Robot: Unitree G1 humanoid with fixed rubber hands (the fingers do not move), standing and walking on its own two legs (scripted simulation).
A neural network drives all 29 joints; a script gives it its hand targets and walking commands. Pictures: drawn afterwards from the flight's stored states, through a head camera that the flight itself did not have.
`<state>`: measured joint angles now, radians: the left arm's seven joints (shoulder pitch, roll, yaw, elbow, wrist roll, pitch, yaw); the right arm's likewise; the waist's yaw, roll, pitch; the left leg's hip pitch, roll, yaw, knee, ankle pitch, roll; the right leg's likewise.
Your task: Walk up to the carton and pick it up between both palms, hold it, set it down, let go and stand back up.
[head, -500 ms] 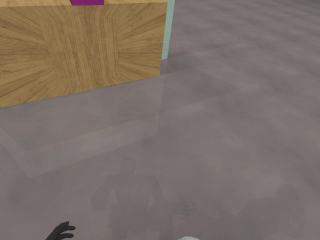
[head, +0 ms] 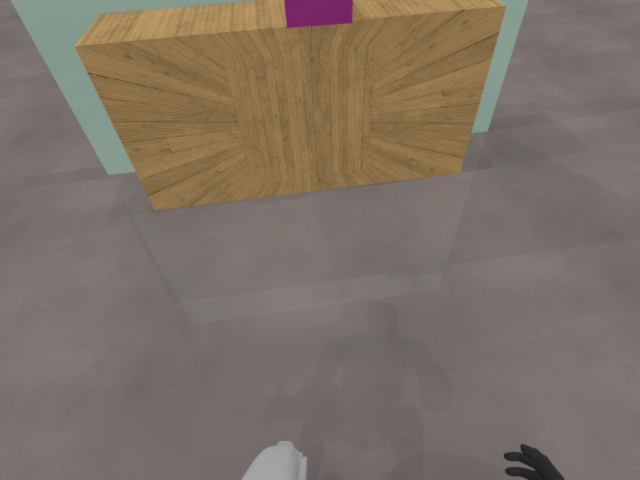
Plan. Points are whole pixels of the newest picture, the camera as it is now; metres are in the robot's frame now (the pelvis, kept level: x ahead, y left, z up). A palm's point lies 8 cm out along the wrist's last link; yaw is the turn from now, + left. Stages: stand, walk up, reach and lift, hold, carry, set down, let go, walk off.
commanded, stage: walk up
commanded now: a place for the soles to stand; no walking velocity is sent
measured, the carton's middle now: out of the picture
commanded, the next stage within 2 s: none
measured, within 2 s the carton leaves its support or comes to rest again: neither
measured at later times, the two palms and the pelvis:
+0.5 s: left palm (204, 309) +0.39 +0.26 -0.09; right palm (537, 384) +0.31 -0.27 -0.10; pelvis +0.26 +0.01 -0.01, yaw +6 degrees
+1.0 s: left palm (194, 313) +0.41 +0.31 -0.14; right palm (442, 195) +0.71 -0.17 -0.08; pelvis +0.48 +0.03 -0.03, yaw +15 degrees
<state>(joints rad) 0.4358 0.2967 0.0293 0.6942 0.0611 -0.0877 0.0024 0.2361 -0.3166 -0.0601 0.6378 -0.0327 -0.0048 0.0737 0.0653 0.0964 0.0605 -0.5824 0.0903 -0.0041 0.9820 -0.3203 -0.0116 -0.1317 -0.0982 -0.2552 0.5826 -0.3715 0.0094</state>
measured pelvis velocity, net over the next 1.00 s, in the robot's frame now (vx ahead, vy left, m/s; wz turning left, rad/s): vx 0.48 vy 0.03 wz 0.26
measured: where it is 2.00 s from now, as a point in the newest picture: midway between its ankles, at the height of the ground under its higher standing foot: (350, 293)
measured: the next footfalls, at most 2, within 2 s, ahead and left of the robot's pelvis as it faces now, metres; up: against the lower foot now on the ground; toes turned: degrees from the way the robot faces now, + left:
left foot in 0.14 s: +0.25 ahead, +0.15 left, +0.00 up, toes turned +9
right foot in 0.54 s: +0.46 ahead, -0.12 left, +0.00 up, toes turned +0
